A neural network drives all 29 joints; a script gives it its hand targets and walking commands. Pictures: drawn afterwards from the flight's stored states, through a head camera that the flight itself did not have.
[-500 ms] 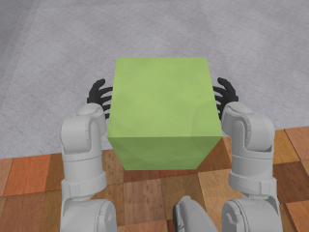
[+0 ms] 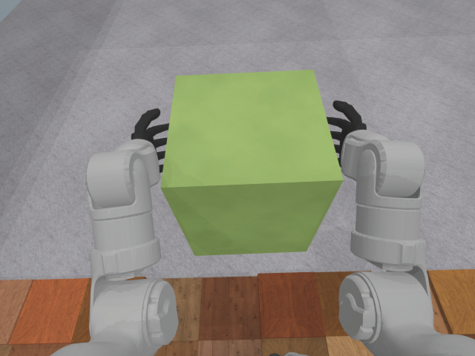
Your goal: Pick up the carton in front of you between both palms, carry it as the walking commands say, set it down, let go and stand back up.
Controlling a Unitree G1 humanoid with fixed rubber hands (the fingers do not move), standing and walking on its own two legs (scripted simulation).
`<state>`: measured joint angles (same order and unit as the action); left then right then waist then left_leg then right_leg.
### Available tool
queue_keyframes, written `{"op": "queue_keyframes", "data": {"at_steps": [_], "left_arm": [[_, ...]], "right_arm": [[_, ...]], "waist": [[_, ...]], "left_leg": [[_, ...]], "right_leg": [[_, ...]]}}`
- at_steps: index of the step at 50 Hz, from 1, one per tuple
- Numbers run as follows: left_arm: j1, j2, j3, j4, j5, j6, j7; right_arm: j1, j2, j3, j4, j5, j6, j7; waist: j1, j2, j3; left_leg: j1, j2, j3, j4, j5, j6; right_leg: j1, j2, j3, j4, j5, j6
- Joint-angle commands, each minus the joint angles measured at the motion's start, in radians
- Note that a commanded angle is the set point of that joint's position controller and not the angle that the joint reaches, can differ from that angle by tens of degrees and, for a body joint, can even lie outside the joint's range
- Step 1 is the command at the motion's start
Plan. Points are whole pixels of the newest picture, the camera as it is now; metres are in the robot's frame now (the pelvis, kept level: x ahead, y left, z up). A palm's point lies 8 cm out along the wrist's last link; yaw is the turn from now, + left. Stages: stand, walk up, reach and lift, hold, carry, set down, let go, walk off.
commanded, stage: carry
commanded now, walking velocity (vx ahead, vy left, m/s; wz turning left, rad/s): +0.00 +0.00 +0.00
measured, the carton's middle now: (247, 172) +0.39 +0.01 +0.08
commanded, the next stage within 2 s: none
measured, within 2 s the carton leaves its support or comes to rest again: neither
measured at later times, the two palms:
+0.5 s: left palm (131, 170) +0.36 +0.18 +0.13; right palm (336, 172) +0.35 -0.12 +0.14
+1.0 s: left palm (127, 172) +0.36 +0.18 +0.13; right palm (333, 174) +0.34 -0.11 +0.14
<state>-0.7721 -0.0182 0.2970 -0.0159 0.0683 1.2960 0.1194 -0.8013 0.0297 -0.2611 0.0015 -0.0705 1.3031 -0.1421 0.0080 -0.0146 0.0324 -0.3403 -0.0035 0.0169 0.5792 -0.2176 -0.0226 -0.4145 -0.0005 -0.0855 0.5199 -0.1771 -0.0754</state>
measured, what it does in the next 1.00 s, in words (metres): stands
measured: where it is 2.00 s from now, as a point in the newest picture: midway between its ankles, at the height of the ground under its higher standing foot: outside the picture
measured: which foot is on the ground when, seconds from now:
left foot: down 0.00-1.00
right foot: down 0.00-1.00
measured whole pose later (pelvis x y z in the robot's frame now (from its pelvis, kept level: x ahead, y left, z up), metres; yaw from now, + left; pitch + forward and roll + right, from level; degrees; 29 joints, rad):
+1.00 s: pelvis +0.01 +0.04 +0.00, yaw -2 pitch +2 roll +1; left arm -0.65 0.01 0.18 0.24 0.06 1.23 0.11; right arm -0.64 0.01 -0.19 0.22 -0.06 1.23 -0.12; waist 0.00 -0.02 -0.11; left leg -0.27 -0.03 0.08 0.56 -0.08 0.05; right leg -0.33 -0.03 -0.03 0.47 -0.17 0.00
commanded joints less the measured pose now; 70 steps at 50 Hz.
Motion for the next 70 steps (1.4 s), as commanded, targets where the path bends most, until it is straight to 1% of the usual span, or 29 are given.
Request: {"op": "queue_keyframes", "data": {"at_steps": [1, 4, 6, 8, 10, 12, 14, 20, 30, 36, 56, 70], "left_arm": [[-0.699, -1.030, -0.698, 0.026, -0.426, 0.000, -0.269], [-0.671, -1.088, -0.687, 0.098, -0.421, -0.033, -0.278], [-0.671, -1.115, -0.685, 0.120, -0.422, -0.055, -0.278], [-0.670, -1.131, -0.687, 0.122, -0.425, -0.075, -0.273], [-0.670, -1.137, -0.692, 0.110, -0.432, -0.090, -0.265], [-0.666, -1.133, -0.697, 0.092, -0.440, -0.098, -0.255], [-0.641, -1.123, -0.694, 0.090, -0.441, -0.099, -0.248], [-0.587, -1.101, -0.678, 0.110, -0.428, -0.097, -0.241], [-0.600, -1.092, -0.666, 0.119, -0.427, -0.100, -0.237], [-0.606, -1.091, -0.659, 0.128, -0.430, -0.101, -0.238], [-0.607, -1.088, -0.657, 0.107, -0.429, -0.098, -0.233], [-0.608, -1.087, -0.664, 0.103, -0.428, -0.096, -0.236]], "right_arm": [[-0.610, 1.044, 0.652, 0.059, 0.371, -0.020, 0.241], [-0.575, 1.084, 0.624, 0.121, 0.368, -0.048, 0.263], [-0.580, 1.101, 0.620, 0.138, 0.380, -0.070, 0.272], [-0.590, 1.111, 0.626, 0.132, 0.397, -0.092, 0.274], [-0.600, 1.111, 0.633, 0.109, 0.411, -0.107, 0.270], [-0.609, 1.106, 0.643, 0.082, 0.422, -0.114, 0.263], [-0.596, 1.096, 0.647, 0.070, 0.427, -0.115, 0.256], [-0.565, 1.080, 0.645, 0.075, 0.427, -0.112, 0.253], [-0.567, 1.078, 0.629, 0.098, 0.423, -0.113, 0.253], [-0.563, 1.075, 0.617, 0.110, 0.416, -0.113, 0.250], [-0.576, 1.090, 0.627, 0.092, 0.428, -0.109, 0.249], [-0.572, 1.090, 0.630, 0.090, 0.425, -0.108, 0.252]], "waist": [[0.002, 0.007, -0.603], [-0.001, 0.014, -0.555], [0.001, 0.042, -0.530], [-0.002, 0.052, -0.515], [-0.004, 0.057, -0.510], [-0.004, 0.050, -0.511], [-0.004, 0.041, -0.514], [-0.005, 0.019, -0.508], [-0.005, 0.015, -0.468], [-0.005, 0.012, -0.461], [-0.008, 0.003, -0.491], [-0.009, 0.004, -0.490]], "left_leg": [[0.130, 0.078, -0.051, -0.044, 0.236, 0.026], [0.121, 0.103, -0.067, -0.072, 0.323, 0.040], [0.148, 0.129, -0.075, -0.075, 0.421, 0.055], [0.159, 0.140, -0.080, -0.083, 0.467, 0.066], [0.165, 0.147, -0.085, -0.090, 0.492, 0.073], [0.163, 0.147, -0.086, -0.098, 0.463, 0.075], [0.159, 0.144, -0.085, -0.102, 0.421, 0.075], [0.147, 0.137, -0.078, -0.112, 0.358, 0.075], [0.119, 0.134, -0.080, -0.149, 0.240, 0.080], [0.117, 0.131, -0.076, -0.150, 0.231, 0.082], [0.136, 0.123, -0.068, -0.120, 0.286, 0.081], [0.143, 0.125, -0.069, -0.120, 0.288, 0.082]], "right_leg": [[0.388, -0.158, 0.099, 0.029, 0.744, -0.043], [0.361, -0.143, 0.101, 0.003, 0.637, -0.028], [0.318, -0.132, 0.100, 0.003, 0.545, -0.005], [0.292, -0.122, 0.101, -0.003, 0.467, 0.012], [0.281, -0.116, 0.101, -0.010, 0.412, 0.021], [0.282, -0.116, 0.104, -0.018, 0.384, 0.025], [0.287, -0.120, 0.108, -0.025, 0.383, 0.026], [0.287, -0.130, 0.112, -0.037, 0.385, 0.030], [0.257, -0.134, 0.118, -0.062, 0.263, 0.038], [0.248, -0.137, 0.120, -0.061, 0.259, 0.041], [0.269, -0.146, 0.117, -0.042, 0.353, 0.033], [0.269, -0.147, 0.116, -0.041, 0.352, 0.030]]}}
